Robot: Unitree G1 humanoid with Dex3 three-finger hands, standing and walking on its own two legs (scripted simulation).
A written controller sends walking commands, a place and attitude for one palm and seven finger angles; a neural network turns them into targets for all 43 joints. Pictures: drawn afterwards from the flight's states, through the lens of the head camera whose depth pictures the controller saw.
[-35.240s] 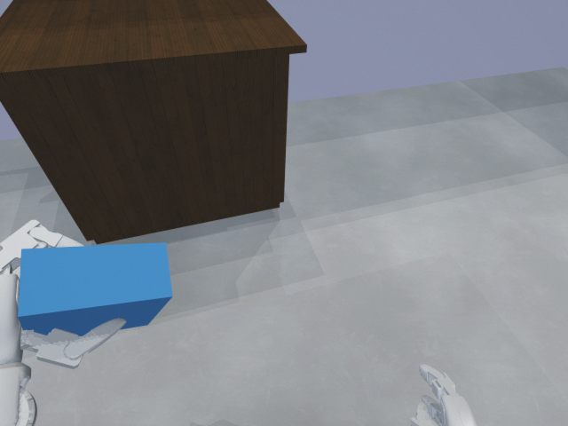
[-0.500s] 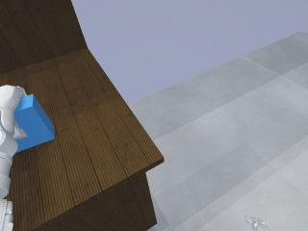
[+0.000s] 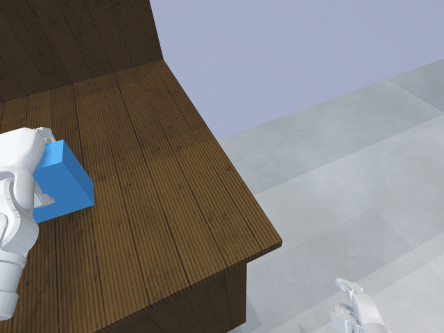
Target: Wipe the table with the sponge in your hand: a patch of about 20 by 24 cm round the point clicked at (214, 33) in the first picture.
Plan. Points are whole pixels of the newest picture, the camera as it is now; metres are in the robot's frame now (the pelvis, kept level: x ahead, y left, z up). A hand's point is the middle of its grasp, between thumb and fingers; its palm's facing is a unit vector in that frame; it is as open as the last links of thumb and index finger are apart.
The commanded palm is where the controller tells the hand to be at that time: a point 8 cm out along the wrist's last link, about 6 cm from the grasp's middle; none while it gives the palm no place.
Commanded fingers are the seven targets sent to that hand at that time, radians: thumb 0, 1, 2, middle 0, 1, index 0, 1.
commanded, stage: wipe back along the first lane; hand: left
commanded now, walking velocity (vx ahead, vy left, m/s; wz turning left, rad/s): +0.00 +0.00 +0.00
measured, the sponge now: (47, 192) +0.30 +0.36 +0.10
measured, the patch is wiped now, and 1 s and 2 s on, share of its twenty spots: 0.95 0.95 0.95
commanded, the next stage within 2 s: lift the sponge slowly off the table in 1.48 s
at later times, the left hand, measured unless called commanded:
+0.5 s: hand (37, 190) +0.27 +0.34 +0.14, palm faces +0.06 -0.01 -1.00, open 9.9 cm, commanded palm +0.23 +0.32 +0.17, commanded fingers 0.00 0.10 1.30 -1.20 -1.60 -1.20 -1.60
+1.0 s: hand (35, 218) +0.23 +0.31 +0.14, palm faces +0.09 -0.02 -1.00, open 9.9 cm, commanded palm +0.18 +0.30 +0.17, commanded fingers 0.00 0.10 1.30 -1.20 -1.60 -1.20 -1.60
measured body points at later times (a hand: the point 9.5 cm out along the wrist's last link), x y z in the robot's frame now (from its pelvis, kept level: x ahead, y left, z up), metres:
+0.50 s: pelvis -0.01 -0.01 +0.00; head -0.01 -0.04 +0.45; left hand +0.27 +0.33 +0.20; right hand +0.20 -0.23 -0.10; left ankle -0.02 +0.08 -0.74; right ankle -0.05 -0.14 -0.74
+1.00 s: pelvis +0.00 -0.03 -0.01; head +0.00 -0.07 +0.44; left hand +0.22 +0.30 +0.20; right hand +0.22 -0.26 -0.10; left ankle -0.02 +0.08 -0.74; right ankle -0.05 -0.14 -0.74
